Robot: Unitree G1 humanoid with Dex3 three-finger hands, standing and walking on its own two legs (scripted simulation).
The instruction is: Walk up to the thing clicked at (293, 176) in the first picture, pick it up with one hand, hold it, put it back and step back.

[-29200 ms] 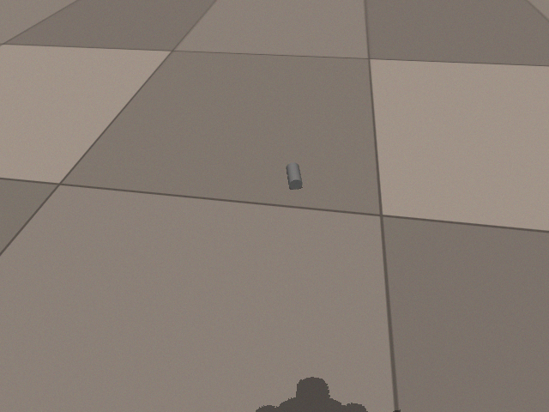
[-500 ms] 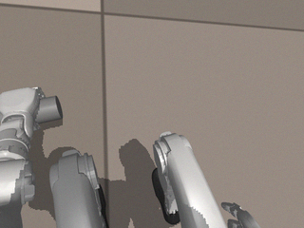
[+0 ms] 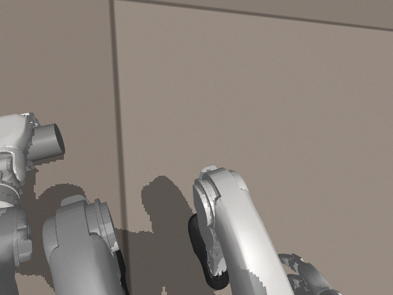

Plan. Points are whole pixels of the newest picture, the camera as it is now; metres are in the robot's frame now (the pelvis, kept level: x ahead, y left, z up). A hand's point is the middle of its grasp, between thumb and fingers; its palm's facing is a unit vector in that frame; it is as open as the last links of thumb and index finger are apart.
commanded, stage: rest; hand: left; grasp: from above
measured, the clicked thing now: (24, 146) +0.44 +0.29 -0.23
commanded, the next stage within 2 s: open in 1.20 s
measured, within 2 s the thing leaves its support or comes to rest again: rests again in 0.88 s
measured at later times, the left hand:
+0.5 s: hand (29, 148) +0.44 +0.29 -0.24, palm faces -0.45 -0.13 -0.88, open 9.8 cm
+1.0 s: hand (32, 150) +0.44 +0.29 -0.26, palm faces -0.45 -0.12 -0.88, open 9.7 cm
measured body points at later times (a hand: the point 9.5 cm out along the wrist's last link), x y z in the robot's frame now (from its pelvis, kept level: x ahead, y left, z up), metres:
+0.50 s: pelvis +0.00 +0.00 -0.01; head +0.27 +0.09 +0.34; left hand +0.46 +0.29 -0.19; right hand +0.05 -0.27 -0.10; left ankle +0.07 +0.14 -0.28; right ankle +0.09 -0.12 -0.28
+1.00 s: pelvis +0.00 +0.01 -0.02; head +0.27 +0.11 +0.33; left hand +0.46 +0.29 -0.21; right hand +0.05 -0.25 -0.09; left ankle +0.07 +0.14 -0.28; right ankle +0.09 -0.12 -0.28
